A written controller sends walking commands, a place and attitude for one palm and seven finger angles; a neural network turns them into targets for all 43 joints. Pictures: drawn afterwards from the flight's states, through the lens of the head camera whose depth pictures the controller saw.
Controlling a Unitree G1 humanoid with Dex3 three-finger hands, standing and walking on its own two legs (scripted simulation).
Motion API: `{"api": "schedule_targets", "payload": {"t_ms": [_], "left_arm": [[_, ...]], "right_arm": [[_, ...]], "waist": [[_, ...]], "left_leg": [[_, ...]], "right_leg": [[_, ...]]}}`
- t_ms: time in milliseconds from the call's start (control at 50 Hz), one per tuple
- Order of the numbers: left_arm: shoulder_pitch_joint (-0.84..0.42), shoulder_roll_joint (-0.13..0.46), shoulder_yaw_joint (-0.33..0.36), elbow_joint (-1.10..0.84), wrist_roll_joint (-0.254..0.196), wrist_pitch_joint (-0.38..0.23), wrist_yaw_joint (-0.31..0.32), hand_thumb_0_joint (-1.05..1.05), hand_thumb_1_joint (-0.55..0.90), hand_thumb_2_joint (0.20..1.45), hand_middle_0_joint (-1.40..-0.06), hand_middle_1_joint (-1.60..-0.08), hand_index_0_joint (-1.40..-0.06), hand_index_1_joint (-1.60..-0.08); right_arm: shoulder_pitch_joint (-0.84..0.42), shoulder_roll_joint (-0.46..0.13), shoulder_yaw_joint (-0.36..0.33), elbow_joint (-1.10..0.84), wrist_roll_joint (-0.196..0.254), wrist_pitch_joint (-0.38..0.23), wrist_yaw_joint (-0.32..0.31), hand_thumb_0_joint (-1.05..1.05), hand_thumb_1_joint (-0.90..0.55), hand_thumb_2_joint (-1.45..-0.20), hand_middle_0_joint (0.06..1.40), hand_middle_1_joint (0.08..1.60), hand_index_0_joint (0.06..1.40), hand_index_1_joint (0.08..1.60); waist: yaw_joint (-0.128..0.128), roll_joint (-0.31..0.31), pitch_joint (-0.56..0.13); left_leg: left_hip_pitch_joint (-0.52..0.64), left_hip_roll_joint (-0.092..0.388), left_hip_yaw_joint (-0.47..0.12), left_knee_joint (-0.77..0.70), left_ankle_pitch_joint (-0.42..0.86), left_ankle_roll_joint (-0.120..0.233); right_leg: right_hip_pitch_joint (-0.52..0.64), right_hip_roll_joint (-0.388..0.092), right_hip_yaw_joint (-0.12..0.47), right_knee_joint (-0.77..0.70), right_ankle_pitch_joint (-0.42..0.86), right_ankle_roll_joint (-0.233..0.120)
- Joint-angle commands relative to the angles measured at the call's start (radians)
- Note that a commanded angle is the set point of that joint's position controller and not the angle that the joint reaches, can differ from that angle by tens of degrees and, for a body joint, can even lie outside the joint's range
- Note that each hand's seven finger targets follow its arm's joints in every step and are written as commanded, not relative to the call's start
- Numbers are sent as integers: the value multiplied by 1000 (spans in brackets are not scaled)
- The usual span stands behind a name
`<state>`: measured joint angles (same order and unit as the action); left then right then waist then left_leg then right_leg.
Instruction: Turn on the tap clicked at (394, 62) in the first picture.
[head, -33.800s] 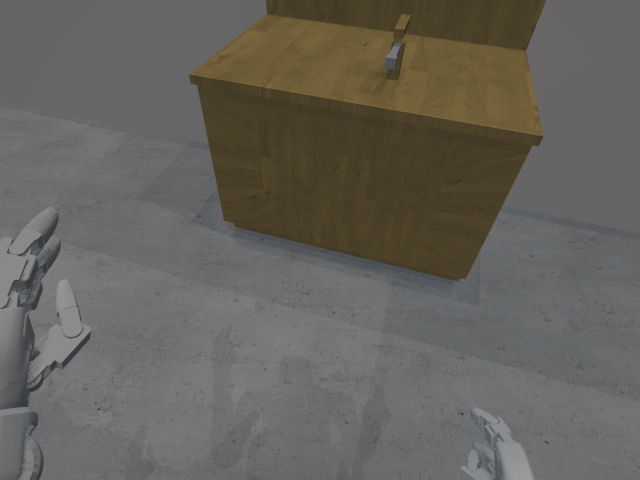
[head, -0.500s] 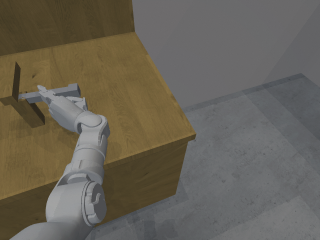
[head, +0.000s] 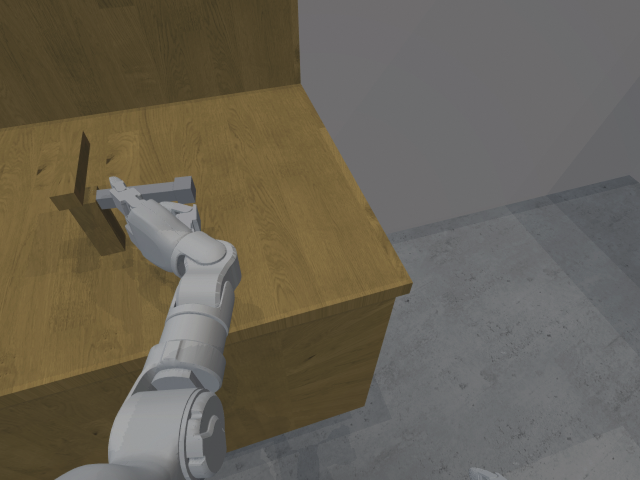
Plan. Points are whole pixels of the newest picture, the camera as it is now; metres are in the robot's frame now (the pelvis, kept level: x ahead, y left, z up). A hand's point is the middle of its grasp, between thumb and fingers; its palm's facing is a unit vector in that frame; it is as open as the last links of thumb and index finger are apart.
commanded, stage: lift the hand up off the lever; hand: left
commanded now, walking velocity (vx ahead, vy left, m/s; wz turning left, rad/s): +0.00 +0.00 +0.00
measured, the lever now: (185, 190) +0.50 +0.20 +0.09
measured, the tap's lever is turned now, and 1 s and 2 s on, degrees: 83 83 83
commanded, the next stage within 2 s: draw the hand back beside the body in 1.70 s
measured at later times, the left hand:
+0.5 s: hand (188, 208) +0.43 +0.18 +0.12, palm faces +0.79 -0.60 -0.12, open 7.8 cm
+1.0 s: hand (182, 202) +0.42 +0.17 +0.14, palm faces +0.80 -0.60 -0.10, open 7.8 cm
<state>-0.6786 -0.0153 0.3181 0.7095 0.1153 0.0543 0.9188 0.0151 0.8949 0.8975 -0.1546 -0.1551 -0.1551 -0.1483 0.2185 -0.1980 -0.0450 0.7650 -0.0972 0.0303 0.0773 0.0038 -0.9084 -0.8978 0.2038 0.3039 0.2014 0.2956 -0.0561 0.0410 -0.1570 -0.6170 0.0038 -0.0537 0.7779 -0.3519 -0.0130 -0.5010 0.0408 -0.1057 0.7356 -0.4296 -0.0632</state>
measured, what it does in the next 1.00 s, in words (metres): stands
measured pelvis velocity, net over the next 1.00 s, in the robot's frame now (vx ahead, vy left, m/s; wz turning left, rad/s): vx -0.01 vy -0.01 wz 0.00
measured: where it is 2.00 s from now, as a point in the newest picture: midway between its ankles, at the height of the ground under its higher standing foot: outside the picture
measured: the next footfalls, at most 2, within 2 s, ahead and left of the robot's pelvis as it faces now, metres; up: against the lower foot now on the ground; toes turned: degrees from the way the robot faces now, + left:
none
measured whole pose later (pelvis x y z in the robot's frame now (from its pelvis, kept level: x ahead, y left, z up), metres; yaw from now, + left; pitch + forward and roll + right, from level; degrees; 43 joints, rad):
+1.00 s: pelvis -0.01 -0.01 +0.01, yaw +0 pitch +7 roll +0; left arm -0.66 -0.01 0.30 0.59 0.08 0.19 0.90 0.02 0.89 0.90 -0.15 -0.16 -0.15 -0.15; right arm 0.19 -0.21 -0.03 0.78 -0.07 0.01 0.03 0.01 -0.91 -0.90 0.20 0.30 0.20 0.30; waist -0.03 0.04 -0.13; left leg -0.50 0.01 -0.05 0.67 -0.29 -0.03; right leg -0.39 0.05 -0.11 0.65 -0.38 -0.08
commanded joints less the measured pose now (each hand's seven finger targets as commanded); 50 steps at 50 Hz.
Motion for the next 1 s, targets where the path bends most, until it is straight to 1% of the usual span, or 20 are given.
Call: {"api": "schedule_targets", "payload": {"t_ms": [0,60,80,100,160,180,340,380,420,480,560,620,660,680,720,780,820,880,940,980], "left_arm": [[-459,143,-19,-214,40,-34,14,0,900,900,-150,-150,-150,-150],[-480,139,-31,-229,54,-35,18,0,900,900,-150,-150,-150,-150],[-476,182,4,-235,59,-37,19,0,900,900,-150,-150,-150,-150],[-475,155,-23,-244,56,-37,15,0,900,900,-150,-150,-150,-150],[-462,166,-16,-211,44,-22,4,0,900,900,-150,-150,-150,-150],[-461,187,0,-205,46,-18,0,0,900,900,-150,-150,-150,-150],[-476,138,-57,-250,28,-12,-9,0,900,900,-150,-150,-150,-150],[-457,189,-5,-221,24,-6,-6,0,900,900,-150,-150,-150,-150],[-508,146,-48,-238,23,-6,-5,0,900,900,-150,-150,-150,-150],[-488,212,14,-235,28,-2,4,0,900,900,-150,-150,-150,-150],[-480,157,-35,-274,36,7,5,0,900,900,-150,-150,-150,-150],[-449,146,-40,-267,24,30,0,0,900,900,-150,-150,-150,-150],[-450,153,-32,-275,14,40,-2,0,900,900,-150,-150,-150,-150],[-426,198,9,-273,15,44,-2,0,900,900,-150,-150,-150,-150],[-453,134,-54,-320,17,47,-5,0,900,900,-150,-150,-150,-150],[-421,173,-21,-319,20,58,-5,0,900,900,-150,-150,-150,-150],[-447,138,-61,-333,15,64,-12,0,900,900,-150,-150,-150,-150],[-431,163,-40,-340,12,76,-13,0,900,900,-150,-150,-150,-150],[-444,133,-70,-350,4,85,-19,0,900,900,-150,-150,-150,-150],[-437,190,-21,-342,4,92,-21,0,900,900,-150,-150,-150,-150]], "right_arm": [[-16,-131,-32,-98,2,-26,-19,0,-900,-900,200,300,200,300],[-20,-125,-30,-97,-1,-32,-19,0,-900,-900,200,300,200,300],[-15,-132,-35,-92,-1,-33,-23,0,-900,-900,200,300,200,300],[-21,-127,-32,-100,1,-34,-24,0,-900,-900,200,300,200,300],[-26,-130,-29,-102,7,-33,-30,0,-900,-900,200,300,200,300],[-28,-135,-32,-93,8,-32,-36,0,-900,-900,200,300,200,300],[-33,-131,-28,-95,13,-49,-35,0,-900,-900,200,300,200,300],[-35,-139,-32,-86,14,-48,-42,0,-900,-900,200,300,200,300],[-43,-133,-27,-90,14,-53,-40,0,-900,-900,200,300,200,300],[-38,-138,-31,-85,11,-53,-45,0,-900,-900,200,300,200,300],[-41,-129,-30,-97,10,-56,-37,0,-900,-900,200,300,200,300],[-51,-130,-28,-101,15,-54,-37,0,-900,-900,200,300,200,300],[-54,-132,-26,-105,17,-54,-41,0,-900,-900,200,300,200,300],[-60,-138,-31,-99,18,-51,-47,0,-900,-900,200,300,200,300],[-70,-127,-25,-107,18,-56,-42,0,-900,-900,200,300,200,300],[-73,-130,-29,-102,18,-56,-47,0,-900,-900,200,300,200,300],[-87,-125,-22,-104,24,-58,-46,0,-900,-900,200,300,200,300],[-94,-129,-25,-100,23,-58,-54,0,-900,-900,200,300,200,300],[-106,-122,-17,-104,27,-59,-55,0,-900,-900,200,300,200,300],[-106,-129,-20,-98,29,-54,-63,0,-900,-900,200,300,200,300]], "waist": [[-13,-44,-288],[-16,-44,-293],[-10,-51,-311],[-13,-50,-317],[-19,-76,-290],[-14,-50,-279],[-20,-31,-279],[-10,-53,-260],[-20,-51,-257],[0,-49,-279],[-2,-35,-305],[0,-58,-276],[1,-95,-271],[13,-73,-274],[6,-55,-273],[21,-72,-263],[8,-76,-246],[18,-69,-248],[11,-81,-241],[24,-79,-243]], "left_leg": [[226,-9,19,-56,353,23],[224,-10,21,-51,344,24],[227,-11,16,-52,347,24],[227,-12,19,-54,347,25],[200,-15,24,-62,304,29],[208,-15,21,-67,301,29],[243,-15,23,-81,299,29],[225,-16,17,-93,271,30],[232,-17,22,-96,266,32],[224,-19,22,-100,275,31],[254,-15,30,-95,323,28],[251,-13,31,-104,316,28],[241,-15,32,-112,307,30],[247,-15,32,-117,312,30],[272,-13,35,-119,327,28],[267,-14,32,-127,322,28],[272,-14,35,-132,309,28],[281,-16,33,-138,310,29],[285,-17,37,-142,311,29],[284,-18,33,-150,309,28]], "right_leg": [[106,-33,39,-117,449,40],[106,-35,42,-117,452,43],[116,-32,41,-115,448,41],[122,-35,43,-116,457,43],[135,-44,52,-135,455,52],[129,-39,52,-141,432,46],[131,-38,50,-157,420,46],[133,-34,50,-168,379,44],[127,-37,52,-170,376,46],[154,-37,55,-168,396,46],[166,-38,50,-156,449,44],[169,-41,50,-168,449,48],[188,-46,54,-175,469,55],[196,-41,54,-178,454,49],[186,-41,50,-178,455,46],[200,-39,49,-185,453,46],[193,-46,53,-195,439,48],[201,-43,54,-201,436,47],[207,-52,58,-205,459,53],[221,-51,60,-210,454,51]]}}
